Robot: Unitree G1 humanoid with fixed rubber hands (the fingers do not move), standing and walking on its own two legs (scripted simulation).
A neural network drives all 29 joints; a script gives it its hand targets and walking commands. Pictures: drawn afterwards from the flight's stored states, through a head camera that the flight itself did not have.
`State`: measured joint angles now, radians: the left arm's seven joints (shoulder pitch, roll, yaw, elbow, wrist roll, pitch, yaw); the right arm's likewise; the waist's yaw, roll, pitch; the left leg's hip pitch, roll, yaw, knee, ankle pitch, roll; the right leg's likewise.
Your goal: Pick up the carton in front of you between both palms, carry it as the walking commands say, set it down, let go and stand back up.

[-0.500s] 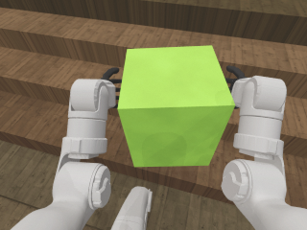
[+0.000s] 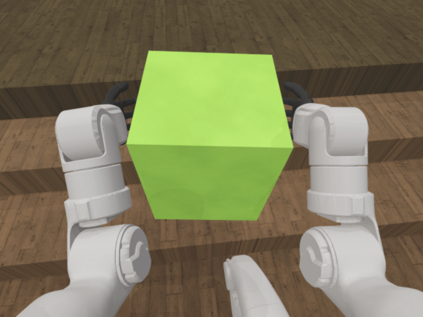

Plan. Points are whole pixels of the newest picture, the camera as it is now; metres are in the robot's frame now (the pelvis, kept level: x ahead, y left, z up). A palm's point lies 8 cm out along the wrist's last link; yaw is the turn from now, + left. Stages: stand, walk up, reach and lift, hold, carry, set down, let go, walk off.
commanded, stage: carry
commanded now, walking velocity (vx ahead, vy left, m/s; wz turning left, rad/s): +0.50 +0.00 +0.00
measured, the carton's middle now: (208, 144) +0.41 -0.04 +0.11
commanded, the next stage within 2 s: none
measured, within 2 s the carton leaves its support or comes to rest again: neither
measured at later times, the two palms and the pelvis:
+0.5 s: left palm out of the picture +0.66 +0.11 +0.37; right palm out of the picture +0.69 -0.19 +0.37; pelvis +0.29 -0.07 +0.16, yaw +1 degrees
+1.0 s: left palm out of the picture +0.92 +0.11 +0.49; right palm out of the picture +0.91 -0.19 +0.49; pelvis +0.52 -0.02 +0.31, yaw +0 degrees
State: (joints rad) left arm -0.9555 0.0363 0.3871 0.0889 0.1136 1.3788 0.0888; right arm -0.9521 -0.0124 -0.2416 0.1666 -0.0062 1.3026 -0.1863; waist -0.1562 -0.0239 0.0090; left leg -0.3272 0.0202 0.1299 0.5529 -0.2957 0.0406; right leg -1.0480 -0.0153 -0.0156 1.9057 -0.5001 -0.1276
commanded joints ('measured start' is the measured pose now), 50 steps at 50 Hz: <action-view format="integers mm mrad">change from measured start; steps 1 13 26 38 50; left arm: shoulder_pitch -606 -913 -786 -670 -685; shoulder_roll -916 -1200 -1044 -993 -1027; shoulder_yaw -561 -658 -581 -401 -624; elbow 102 5 56 192 29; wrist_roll -292 -601 -508 -314 -405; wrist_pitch -12 -59 -2 -10 -13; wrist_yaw -136 -191 -199 -183 -159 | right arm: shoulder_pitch -790 -669 -687 -910 -742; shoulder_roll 1078 965 952 1199 1077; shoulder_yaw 534 283 403 490 520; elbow -94 113 112 -45 -92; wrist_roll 458 210 261 499 371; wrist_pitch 34 60 93 11 66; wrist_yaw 296 288 240 280 274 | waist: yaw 4 252 268 80 157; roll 75 -94 -3 150 159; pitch -416 -797 -324 -868 -648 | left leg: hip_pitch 706 -409 -1316 481 313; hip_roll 338 -98 67 307 141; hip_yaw -459 -331 -128 -649 -33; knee -206 1455 1523 53 70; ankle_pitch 215 105 -302 1131 947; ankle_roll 227 10 99 378 158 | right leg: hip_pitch -541 1145 1376 404 680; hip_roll -87 -285 -304 93 36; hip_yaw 74 700 263 202 -72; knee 192 -1353 -1602 11 -1407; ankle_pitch -188 786 330 260 524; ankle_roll -23 -269 -96 117 59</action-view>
